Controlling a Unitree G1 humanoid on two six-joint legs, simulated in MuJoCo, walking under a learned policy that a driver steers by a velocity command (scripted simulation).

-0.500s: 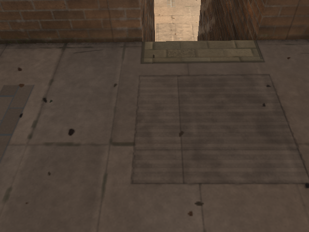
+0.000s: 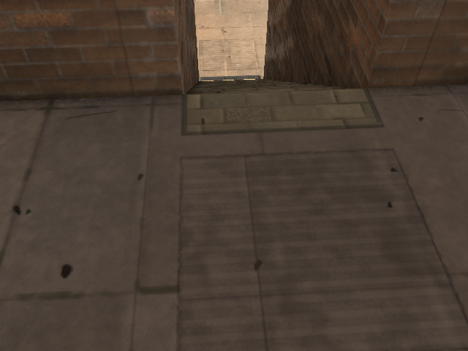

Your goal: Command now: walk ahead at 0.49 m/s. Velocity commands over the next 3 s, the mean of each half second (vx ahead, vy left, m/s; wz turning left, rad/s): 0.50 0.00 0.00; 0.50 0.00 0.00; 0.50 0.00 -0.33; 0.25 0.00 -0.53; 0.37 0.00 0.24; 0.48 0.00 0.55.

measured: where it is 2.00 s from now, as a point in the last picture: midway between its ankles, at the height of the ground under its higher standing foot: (262, 204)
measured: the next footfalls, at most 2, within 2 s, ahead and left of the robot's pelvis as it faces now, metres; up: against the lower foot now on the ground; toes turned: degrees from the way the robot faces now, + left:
right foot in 0.30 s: +0.34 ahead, -0.17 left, +0.00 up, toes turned -2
left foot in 0.86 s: +0.65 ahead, +0.07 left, +0.00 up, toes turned +3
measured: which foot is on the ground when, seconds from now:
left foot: down 0.00-0.32, up 0.34-0.84, down 0.86-1.00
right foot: up 0.00-0.28, down 0.30-0.86, up 0.88-1.00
